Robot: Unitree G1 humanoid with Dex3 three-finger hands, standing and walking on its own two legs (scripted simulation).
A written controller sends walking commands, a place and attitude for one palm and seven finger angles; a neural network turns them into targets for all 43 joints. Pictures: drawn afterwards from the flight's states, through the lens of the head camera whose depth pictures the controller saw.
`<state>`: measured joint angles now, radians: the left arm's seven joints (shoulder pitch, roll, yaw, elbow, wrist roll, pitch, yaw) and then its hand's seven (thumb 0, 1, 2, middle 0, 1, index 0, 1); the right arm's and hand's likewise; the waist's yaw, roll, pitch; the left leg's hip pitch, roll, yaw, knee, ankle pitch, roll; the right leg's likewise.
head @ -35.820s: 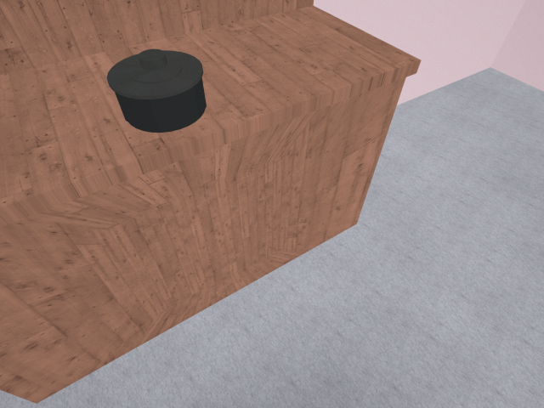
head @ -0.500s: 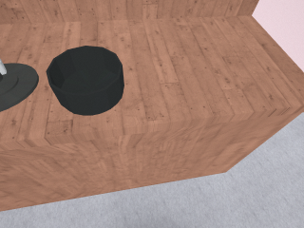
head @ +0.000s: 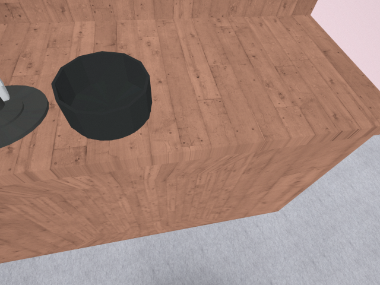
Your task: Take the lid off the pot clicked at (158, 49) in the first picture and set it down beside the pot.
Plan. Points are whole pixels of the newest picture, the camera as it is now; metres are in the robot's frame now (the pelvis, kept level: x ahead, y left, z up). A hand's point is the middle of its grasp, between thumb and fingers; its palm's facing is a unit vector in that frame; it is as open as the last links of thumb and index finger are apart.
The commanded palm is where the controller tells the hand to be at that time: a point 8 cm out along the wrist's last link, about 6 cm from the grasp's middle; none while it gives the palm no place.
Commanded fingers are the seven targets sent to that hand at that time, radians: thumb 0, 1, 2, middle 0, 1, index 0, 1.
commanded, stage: lower the lid onto the table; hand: left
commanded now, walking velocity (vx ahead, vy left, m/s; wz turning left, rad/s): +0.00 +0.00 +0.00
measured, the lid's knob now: out of the picture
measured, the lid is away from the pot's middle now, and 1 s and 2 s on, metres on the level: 0.22 0.23 0.23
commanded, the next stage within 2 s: open the fingers wide in 0.24 s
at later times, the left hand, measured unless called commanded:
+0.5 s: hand out of the picture +0.43 +0.37 +0.12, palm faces -0.40 -0.14 -0.91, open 8.6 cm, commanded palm +0.45 +0.37 +0.17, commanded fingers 0.00 0.41 1.01 -0.68 -1.00 -0.66 -0.96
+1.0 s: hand out of the picture +0.44 +0.37 +0.12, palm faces -0.41 -0.13 -0.90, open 9.1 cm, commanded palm +0.46 +0.37 +0.17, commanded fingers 0.00 0.02 0.82 -0.46 -0.81 -0.45 -0.80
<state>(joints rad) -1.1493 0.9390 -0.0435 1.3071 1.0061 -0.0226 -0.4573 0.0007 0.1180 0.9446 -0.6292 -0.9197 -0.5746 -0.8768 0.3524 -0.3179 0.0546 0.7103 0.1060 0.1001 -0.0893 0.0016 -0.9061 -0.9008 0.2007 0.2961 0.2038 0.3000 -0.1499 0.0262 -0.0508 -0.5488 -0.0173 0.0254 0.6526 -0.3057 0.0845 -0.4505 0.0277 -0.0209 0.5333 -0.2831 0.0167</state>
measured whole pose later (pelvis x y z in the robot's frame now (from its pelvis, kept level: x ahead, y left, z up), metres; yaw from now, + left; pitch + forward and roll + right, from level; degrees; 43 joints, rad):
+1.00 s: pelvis +0.00 +0.00 -0.01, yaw +0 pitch +14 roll -4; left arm -1.06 0.94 -0.03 1.16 0.99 -0.13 -0.42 0.00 0.09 0.86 -0.56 -0.88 -0.54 -0.88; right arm 0.32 -0.30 0.05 0.68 0.11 0.20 -0.09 0.00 -0.91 -0.90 0.20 0.30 0.20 0.30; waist -0.11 0.03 -0.07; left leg -0.64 -0.02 0.02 0.73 -0.33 0.09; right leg -0.54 0.03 -0.03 0.61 -0.32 0.02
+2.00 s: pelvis +0.00 +0.01 +0.00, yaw +0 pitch +12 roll -4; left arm -1.09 0.92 -0.04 1.10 0.99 -0.07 -0.45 0.00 -0.08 0.81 -0.44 -0.71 -0.44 -0.72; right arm 0.31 -0.29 0.05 0.66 0.11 0.22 -0.07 0.00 -0.91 -0.90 0.20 0.30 0.20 0.30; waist -0.11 0.04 -0.07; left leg -0.58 -0.03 0.02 0.69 -0.32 0.10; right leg -0.48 0.02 -0.02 0.56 -0.30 0.02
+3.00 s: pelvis +0.01 +0.00 +0.01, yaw +1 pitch +11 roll -3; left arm -1.28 0.98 -0.08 1.12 1.03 0.04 -0.53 0.00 -0.09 0.81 -0.44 -0.71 -0.44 -0.72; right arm 0.31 -0.30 0.06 0.67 0.11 0.20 -0.05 0.00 -0.91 -0.90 0.20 0.30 0.20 0.30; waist -0.12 0.03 -0.05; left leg -0.49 -0.04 0.02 0.57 -0.28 0.08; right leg -0.40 0.01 -0.02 0.47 -0.27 0.01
